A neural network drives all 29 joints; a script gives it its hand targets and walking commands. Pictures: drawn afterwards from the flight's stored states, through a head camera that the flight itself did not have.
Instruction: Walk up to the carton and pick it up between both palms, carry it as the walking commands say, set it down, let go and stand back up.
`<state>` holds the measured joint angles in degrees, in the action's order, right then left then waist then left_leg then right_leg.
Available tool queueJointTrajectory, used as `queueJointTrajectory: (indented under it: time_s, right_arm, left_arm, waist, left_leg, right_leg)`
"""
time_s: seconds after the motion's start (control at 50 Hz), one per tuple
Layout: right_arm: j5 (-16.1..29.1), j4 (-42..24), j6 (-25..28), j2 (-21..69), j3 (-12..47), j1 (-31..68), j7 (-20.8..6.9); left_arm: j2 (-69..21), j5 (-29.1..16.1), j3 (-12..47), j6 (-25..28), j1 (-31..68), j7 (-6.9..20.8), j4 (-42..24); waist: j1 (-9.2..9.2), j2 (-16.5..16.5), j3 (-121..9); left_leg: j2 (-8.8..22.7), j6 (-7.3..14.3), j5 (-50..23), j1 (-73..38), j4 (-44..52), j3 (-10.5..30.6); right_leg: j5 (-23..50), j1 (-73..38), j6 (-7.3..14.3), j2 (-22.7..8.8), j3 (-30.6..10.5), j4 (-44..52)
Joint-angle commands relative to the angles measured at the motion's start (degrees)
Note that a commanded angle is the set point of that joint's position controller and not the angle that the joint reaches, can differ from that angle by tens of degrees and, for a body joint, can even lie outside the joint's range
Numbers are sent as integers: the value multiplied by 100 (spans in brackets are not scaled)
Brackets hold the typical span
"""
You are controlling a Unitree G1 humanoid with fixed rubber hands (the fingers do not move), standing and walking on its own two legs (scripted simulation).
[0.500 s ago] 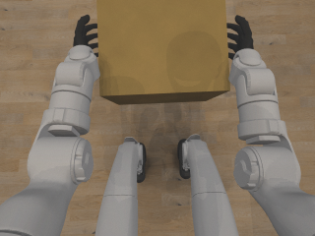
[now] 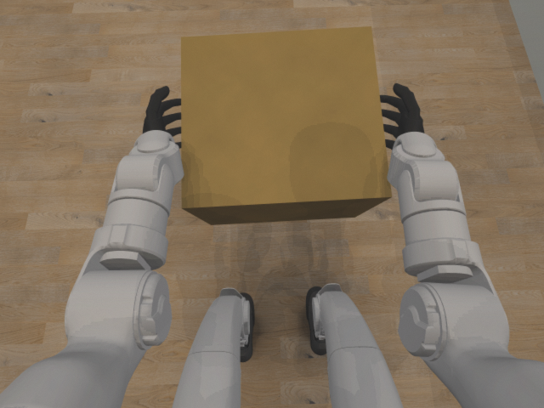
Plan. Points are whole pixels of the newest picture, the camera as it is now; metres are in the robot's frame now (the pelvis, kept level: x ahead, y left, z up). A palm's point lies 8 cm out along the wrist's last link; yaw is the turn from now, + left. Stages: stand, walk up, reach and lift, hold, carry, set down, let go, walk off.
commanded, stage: reach and lift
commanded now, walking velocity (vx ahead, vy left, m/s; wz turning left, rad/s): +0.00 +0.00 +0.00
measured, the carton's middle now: (280, 139) +0.49 +0.00 -0.07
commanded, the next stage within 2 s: hold in 1.68 s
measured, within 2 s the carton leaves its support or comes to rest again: neither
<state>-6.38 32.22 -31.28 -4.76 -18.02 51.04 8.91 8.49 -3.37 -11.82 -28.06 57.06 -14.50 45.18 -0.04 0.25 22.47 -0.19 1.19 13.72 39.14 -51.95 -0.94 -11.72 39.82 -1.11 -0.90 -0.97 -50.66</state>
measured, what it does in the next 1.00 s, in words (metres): rises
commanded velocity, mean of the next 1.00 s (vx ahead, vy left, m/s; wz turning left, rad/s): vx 0.00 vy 0.00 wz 0.00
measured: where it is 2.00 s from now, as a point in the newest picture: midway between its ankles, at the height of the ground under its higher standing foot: (281, 335)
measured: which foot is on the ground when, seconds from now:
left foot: down 0.00-1.00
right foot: down 0.00-1.00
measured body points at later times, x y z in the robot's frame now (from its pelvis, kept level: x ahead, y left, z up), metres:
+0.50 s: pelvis +0.10 +0.00 +0.05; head +0.07 +0.00 +0.50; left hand +0.45 +0.17 +0.10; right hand +0.44 -0.19 +0.09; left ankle +0.14 +0.11 -0.68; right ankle +0.15 -0.13 -0.68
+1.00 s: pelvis +0.12 +0.00 +0.06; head +0.06 -0.01 +0.51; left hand +0.44 +0.16 +0.11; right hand +0.43 -0.19 +0.11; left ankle +0.14 +0.11 -0.68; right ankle +0.15 -0.13 -0.68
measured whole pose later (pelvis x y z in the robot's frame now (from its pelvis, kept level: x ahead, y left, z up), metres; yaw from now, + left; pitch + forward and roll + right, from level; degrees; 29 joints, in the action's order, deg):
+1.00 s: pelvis +0.12 +0.00 +0.06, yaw +0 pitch -1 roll +0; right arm -15.0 25.9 -40.1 4.8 -22.4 22.9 1.7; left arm -4.9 9.7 -18.1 -38.3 26.1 -10.1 33.2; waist 0.0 0.3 -7.4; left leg -0.3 0.8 12.3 13.0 -26.1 -1.0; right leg -11.1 14.6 -0.9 -0.9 -1.0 -26.6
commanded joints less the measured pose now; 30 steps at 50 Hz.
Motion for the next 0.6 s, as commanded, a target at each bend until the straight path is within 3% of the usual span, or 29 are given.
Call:
queueJointTrajectory:
  time_s: [0.0,0.06,0.1,0.12,0.16,0.24,0.3,0.34,0.4,0.54,0.58]
  right_arm:
    - [1051,-305,210,6651,2637,3834,-2894]
    - [851,40,189,6729,2356,3432,-2950]
    - [453,790,109,6781,1837,2781,-2988]
    - [328,953,68,6870,1649,2406,-3002]
    - [172,1182,18,6748,1242,2064,-3031]
    - [-121,1371,-181,6377,787,2003,-3079]
    - [80,1094,-252,6584,1178,1784,-3083]
    - [311,664,-268,6706,1584,1603,-3078]
    - [455,202,-305,6715,1933,1686,-3071]
    - [982,-1247,-571,6855,3156,1287,-3004]
    - [950,-1110,-728,6821,3161,969,-2978]
  left_arm:
    - [-6732,-295,2261,266,4018,3659,-1476]
    - [-6830,-111,2050,212,3714,3719,-1188]
    - [-6797,258,1515,128,3183,3764,-500]
    - [-6808,351,1401,100,2953,3794,-495]
    - [-6727,607,1015,37,2649,3805,-371]
    - [-6363,1042,227,-229,2067,3883,296]
    - [-6286,857,605,-295,1913,3917,-100]
    - [-6500,598,1093,-319,1817,3918,-551]
    - [-6677,359,1401,-371,1847,3924,-866]
    - [-7145,-123,2190,-619,856,3792,-1934]
    - [-7005,-9,2023,-770,430,3728,-1859]
  waist:
    - [173,107,-10343]
    - [236,84,-9220]
    - [271,-4,-7435]
    - [294,-18,-6962]
    - [225,63,-5910]
    - [-12,23,-4652]
    - [-141,-113,-4926]
    - [-108,-14,-5428]
    - [-13,-16,-5491]
    - [56,-206,-5914]
    - [3,-248,-5388]
  left_leg:
    - [-379,-3,520,-2256,1671,411]
    - [-363,17,638,-2067,1850,354]
    - [-335,67,1039,-1613,2037,299]
    - [-336,87,959,-1660,2113,253]
    - [-297,77,1006,-1637,2313,137]
    - [-236,135,1616,-1585,2673,101]
    - [-304,138,795,-2042,2703,110]
    - [-324,99,-43,-2529,2746,135]
    - [-345,69,-280,-2761,2927,223]
    - [-415,-24,-1751,-3651,3148,365]
    - [-410,-32,-1618,-3600,3268,370]
  right_leg:
    - [-421,-3175,225,608,-292,1386]
    - [-513,-3051,238,580,-267,1593]
    - [-956,-2563,256,521,-271,1849]
    - [-913,-2530,260,514,-262,1931]
    - [-990,-2396,250,504,-207,2049]
    - [-1911,-2377,179,462,-216,2385]
    - [-1136,-2765,111,395,-347,2518]
    - [-191,-3250,104,417,-336,2537]
    - [223,-3606,122,441,-241,2636]
    - [1838,-4300,79,491,-266,2919]
    - [1741,-4181,53,446,-294,3060]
